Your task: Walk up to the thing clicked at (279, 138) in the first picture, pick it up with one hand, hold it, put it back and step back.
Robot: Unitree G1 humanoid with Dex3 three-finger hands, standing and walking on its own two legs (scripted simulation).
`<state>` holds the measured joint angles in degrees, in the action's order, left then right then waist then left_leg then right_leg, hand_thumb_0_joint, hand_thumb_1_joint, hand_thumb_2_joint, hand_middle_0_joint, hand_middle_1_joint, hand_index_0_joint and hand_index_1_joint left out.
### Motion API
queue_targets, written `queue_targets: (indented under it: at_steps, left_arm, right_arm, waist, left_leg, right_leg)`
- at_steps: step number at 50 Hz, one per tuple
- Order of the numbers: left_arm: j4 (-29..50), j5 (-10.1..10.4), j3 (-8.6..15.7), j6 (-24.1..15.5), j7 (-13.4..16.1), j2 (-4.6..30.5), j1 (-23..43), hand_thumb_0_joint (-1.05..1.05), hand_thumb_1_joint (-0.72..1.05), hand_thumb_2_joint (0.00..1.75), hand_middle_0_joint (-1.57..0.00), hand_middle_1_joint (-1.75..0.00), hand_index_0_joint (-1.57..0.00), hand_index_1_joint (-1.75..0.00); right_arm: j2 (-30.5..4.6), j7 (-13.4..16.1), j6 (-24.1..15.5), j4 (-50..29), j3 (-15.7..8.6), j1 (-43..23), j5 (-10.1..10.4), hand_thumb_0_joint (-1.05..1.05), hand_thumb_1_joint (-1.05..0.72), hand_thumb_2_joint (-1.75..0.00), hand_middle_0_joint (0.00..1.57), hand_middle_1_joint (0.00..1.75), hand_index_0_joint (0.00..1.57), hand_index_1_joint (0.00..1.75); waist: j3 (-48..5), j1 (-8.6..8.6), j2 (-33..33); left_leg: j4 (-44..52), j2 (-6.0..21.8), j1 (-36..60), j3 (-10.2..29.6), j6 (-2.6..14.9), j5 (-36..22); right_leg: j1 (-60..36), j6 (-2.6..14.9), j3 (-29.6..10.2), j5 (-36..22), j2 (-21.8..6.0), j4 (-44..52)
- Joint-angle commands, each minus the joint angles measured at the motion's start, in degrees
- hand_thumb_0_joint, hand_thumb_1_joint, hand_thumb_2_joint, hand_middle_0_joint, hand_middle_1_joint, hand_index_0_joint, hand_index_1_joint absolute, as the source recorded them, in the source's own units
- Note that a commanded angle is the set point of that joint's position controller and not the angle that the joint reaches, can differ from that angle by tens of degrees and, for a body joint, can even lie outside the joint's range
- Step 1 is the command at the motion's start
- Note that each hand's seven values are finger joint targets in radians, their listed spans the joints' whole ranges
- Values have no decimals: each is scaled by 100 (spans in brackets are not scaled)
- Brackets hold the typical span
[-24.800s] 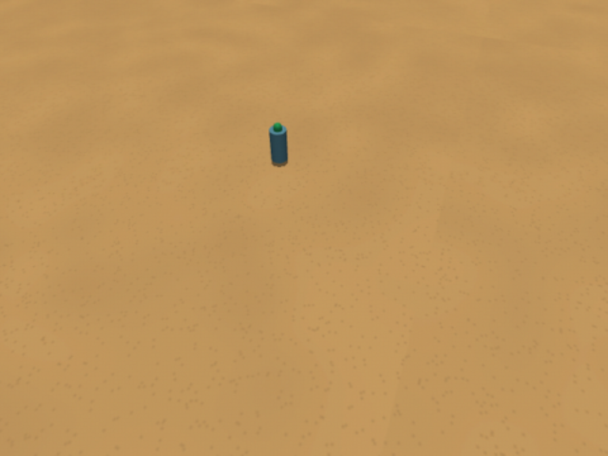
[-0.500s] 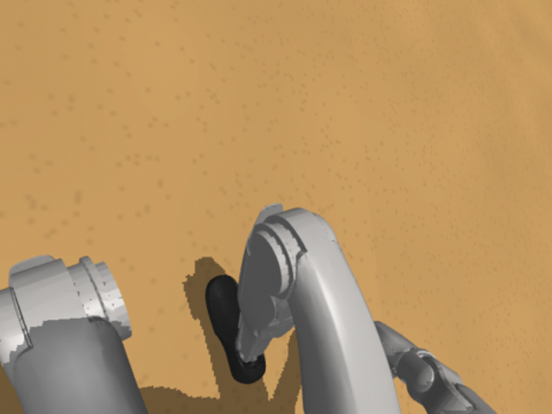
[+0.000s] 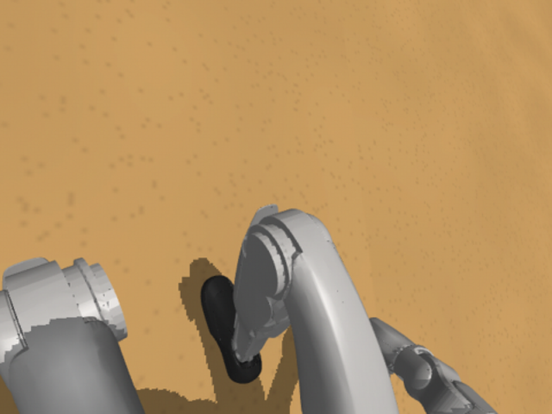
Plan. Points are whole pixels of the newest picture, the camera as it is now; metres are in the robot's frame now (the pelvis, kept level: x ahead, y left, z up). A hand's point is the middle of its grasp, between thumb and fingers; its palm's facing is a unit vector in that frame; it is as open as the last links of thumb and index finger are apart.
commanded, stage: withdraw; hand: left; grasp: from the side
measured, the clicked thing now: out of the picture +0.46 +0.31 -0.18
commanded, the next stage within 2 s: rise in 0.26 s
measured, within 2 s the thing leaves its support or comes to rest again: rests again in 0.28 s
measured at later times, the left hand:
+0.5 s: hand out of the picture +0.44 +0.39 -0.08, palm faces +0.38 -0.92 -0.13, open 17.6 cm
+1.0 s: hand out of the picture +0.30 +0.34 +0.07, palm faces +0.27 -0.84 -0.46, open 17.4 cm
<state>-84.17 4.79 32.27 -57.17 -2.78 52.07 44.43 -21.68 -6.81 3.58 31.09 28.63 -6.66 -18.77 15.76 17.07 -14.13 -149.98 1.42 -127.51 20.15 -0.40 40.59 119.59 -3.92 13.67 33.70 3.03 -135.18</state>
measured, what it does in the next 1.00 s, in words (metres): rises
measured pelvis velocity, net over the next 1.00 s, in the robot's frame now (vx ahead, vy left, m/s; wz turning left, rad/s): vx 0.02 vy -0.02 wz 0.20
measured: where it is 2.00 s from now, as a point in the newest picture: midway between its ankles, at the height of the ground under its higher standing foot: (173, 388)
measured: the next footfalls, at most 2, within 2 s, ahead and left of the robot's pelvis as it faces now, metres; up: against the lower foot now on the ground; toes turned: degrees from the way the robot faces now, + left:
none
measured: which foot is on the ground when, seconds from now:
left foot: down 0.00-1.00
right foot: down 0.00-1.00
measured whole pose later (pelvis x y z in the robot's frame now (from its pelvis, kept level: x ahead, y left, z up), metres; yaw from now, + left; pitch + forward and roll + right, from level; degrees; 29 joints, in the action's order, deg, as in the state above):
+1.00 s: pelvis +0.02 -0.02 +0.17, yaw +11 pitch +33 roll -4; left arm -29.8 -3.6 16.9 -1.6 0.8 28.9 12.5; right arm -14.6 0.6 8.8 31.1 1.3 5.7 2.1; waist -8.2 3.4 -0.1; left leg -113.0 2.9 -108.7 4.4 -0.6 37.6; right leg 106.9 -0.5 3.1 35.6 -0.4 -109.5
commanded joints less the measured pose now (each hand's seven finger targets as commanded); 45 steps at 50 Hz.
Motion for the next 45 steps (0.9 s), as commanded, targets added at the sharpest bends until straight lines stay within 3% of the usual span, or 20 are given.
queue_targets:
  at_steps: [1,4,8,11,16,18,19,20,22,25,27,28,32,34,37,38,40,41,44,45]
  left_arm:
    - [1413,44,387,-506,-27,1625,1623,0,-56,7,-5,-4,-5,-4]
    - [1868,20,645,-484,-73,2034,1724,0,-55,7,-4,-4,-4,-3]
    - [2365,-49,652,-145,-327,2174,1706,0,-56,6,-5,-4,-5,-3]
    - [2214,-28,354,290,-597,1681,1349,0,-57,6,-5,-4,-6,-4]
    - [1358,348,-198,1030,-1051,442,764,0,-61,6,-3,-5,-5,-3]
    - [1583,425,-209,1108,-1154,525,1005,0,-60,6,-2,-5,-4,-3]
    - [2271,432,38,1050,-1144,982,1524,0,-52,6,-3,0,-2,0]
    - [2393,-628,295,1458,-823,2247,1374,0,-52,7,-7,-7,-6,-7]
    - [2292,-532,-124,1866,-767,1243,1621,0,-50,7,-7,-8,-6,-7]
    - [2694,-782,325,2306,-522,1855,1309,0,-58,9,-8,-7,-7,-8]
    - [3808,-947,554,2544,-400,2450,1667,0,-58,8,-9,-8,-8,-9]
    - [3771,-981,608,2732,-357,2374,1294,0,-50,16,-7,-9,-7,-9]
    - [3343,-1021,94,3438,-238,1072,251,0,-50,9,-6,-6,-6,-7]
    - [3701,-1032,-26,3734,-170,851,-99,0,-54,6,-5,-6,-5,-6]
    - [4526,-977,-499,4164,-91,184,-421,0,-55,6,-5,-6,-5,-6]
    - [4422,-938,-762,4354,-72,-295,-955,0,-54,7,-6,-6,-6,-6]
    - [4947,-893,-867,4634,55,-376,-1156,0,-58,4,-5,-5,-5,-5]
    - [5444,-885,-771,4717,135,-142,-1093,0,-56,5,-5,-5,-5,-5]
    - [6482,-843,-842,5007,323,-192,-1582,0,-55,6,-5,-5,-5,-5]
    - [6494,-816,-930,5114,384,-423,-1971,0,-53,7,-5,-6,-5,-6]
  right_arm:
    - [-2028,129,30,16,-731,321,3,0,-89,-90,20,30,20,30]
    - [-1991,153,70,91,-762,397,5,0,-90,-90,20,30,20,30]
    - [-1948,225,155,247,-920,634,86,0,-90,-90,20,30,20,30]
    - [-1873,260,182,308,-1054,768,211,0,-90,-90,20,30,20,30]
    - [-1796,284,140,187,-1262,920,530,0,-88,-90,20,30,20,30]
    - [-1757,292,102,204,-1341,1004,627,0,-87,-89,20,30,20,30]
    - [-1744,292,94,260,-1393,1132,635,0,-80,-88,20,30,20,30]
    - [-1560,301,175,279,-1698,1238,812,0,-88,-91,20,30,20,30]
    - [-1441,276,278,281,-1820,1407,957,0,-91,-91,20,30,20,30]
    - [-1497,275,394,275,-2067,1595,1081,0,-96,-92,20,30,20,30]
    - [-1306,297,493,117,-2144,1652,1175,0,-99,-93,20,30,20,30]
    - [-1241,306,552,141,-2224,1768,1223,0,-91,-90,20,30,20,30]
    - [-1043,357,590,170,-2526,1848,1424,0,-90,-90,20,30,20,30]
    - [-1007,394,617,87,-2710,1854,1542,0,-90,-90,20,30,20,30]
    - [-896,453,637,-48,-3006,1928,1718,0,-90,-90,20,30,20,30]
    - [-847,468,603,-136,-3063,1945,1784,0,-90,-90,20,30,20,30]
    - [-799,527,558,-204,-3159,1979,1887,0,-90,-90,20,30,20,30]
    - [-778,570,551,-227,-3189,1978,1925,0,-89,-90,20,30,20,30]
    - [-646,688,472,-448,-3257,1949,2045,0,-89,-90,20,30,20,30]
    - [-589,743,431,-540,-3261,1849,2073,0,-89,-90,20,30,20,30]
  waist:
    - [-3435,449,3344]
    - [-3770,263,3709]
    - [-4152,91,4236]
    - [-4046,51,4317]
    - [-3539,182,3002]
    - [-3570,155,2636]
    - [-3885,55,2724]
    - [-4662,-493,3439]
    - [-4737,-246,3600]
    - [-5062,-614,4072]
    - [-5790,-907,4578]
    - [-5815,-969,4520]
    - [-5246,-980,3914]
    - [-5321,-1121,3613]
    - [-5690,-1117,3069]
    - [-5652,-1010,2652]
    - [-5722,-1049,2157]
    - [-5774,-1173,2170]
    - [-6151,-1338,2204]
    - [-6088,-1350,2179]
  left_leg:
    - [1838,324,2289,-497,-70,-780]
    - [1888,334,2460,-593,-104,-835]
    - [2119,348,2914,-668,-177,-963]
    - [2302,332,2827,-708,-169,-868]
    - [2267,250,1969,-704,0,-512]
    - [2189,209,1694,-736,80,-473]
    - [2131,206,1799,-757,84,-512]
    - [2435,179,2601,-995,21,-1030]
    - [2653,221,2820,-932,-27,-891]
    - [2908,206,3198,-1029,-78,-962]
    - [3038,179,3535,-1206,-80,-1208]
    - [3113,155,3477,-1289,-63,-1165]
    - [3481,109,3044,-1385,4,-719]
    - [3719,89,3044,-1417,55,-495]
    - [4055,53,3244,-1478,130,-339]
    - [4151,37,3203,-1471,167,-300]
    - [4341,22,3244,-1523,219,-282]
    - [4499,27,3331,-1545,229,-213]
    - [5039,50,4028,-1545,227,-213]
    - [5210,46,4180,-1563,231,-193]
  right_leg:
    - [-1797,389,507,-903,225,843]
    - [-1909,425,415,-881,237,816]
    - [-1716,491,321,-868,186,823]
    - [-1493,522,294,-784,143,830]
    - [-1240,465,297,-571,108,1077]
    - [-1364,435,265,-565,107,1164]
    - [-1461,437,212,-609,120,1167]
    - [-1406,503,41,-799,42,1190]
    - [-1041,535,45,-622,26,1165]
    - [-967,584,-106,-563,-30,1180]
    - [-1189,623,-257,-674,-34,1209]
    - [-1276,633,-323,-633,-28,1290]
    - [-994,658,-405,-261,-48,1622]
    - [-1023,655,-467,-103,-77,1877]
    - [-1289,631,-601,13,-86,2344]
    - [-1530,600,-612,29,-82,2577]
    - [-1949,563,-719,39,-99,3011]
    - [-2152,555,-785,103,-111,3172]
    - [-2832,545,-945,93,-159,3638]
    - [-2976,540,-997,117,-171,3823]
